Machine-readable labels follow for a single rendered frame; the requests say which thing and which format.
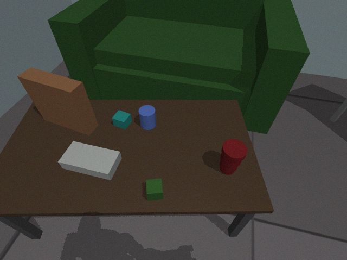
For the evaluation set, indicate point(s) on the sofa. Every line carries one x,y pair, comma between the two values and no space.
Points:
251,51

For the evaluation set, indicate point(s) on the coffee table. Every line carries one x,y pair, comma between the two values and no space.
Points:
184,150

